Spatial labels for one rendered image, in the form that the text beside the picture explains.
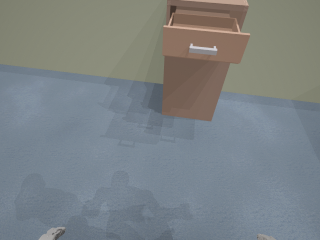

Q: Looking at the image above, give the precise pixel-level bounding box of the drawer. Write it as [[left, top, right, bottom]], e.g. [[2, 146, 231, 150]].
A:
[[162, 12, 250, 64]]

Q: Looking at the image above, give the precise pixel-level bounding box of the left robot hand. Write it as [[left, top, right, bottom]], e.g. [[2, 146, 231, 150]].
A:
[[39, 227, 66, 240]]

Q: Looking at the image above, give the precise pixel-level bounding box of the handle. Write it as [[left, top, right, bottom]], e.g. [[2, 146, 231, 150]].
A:
[[189, 43, 218, 56]]

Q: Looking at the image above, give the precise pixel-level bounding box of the cabinet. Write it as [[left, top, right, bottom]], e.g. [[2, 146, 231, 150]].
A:
[[162, 0, 249, 122]]

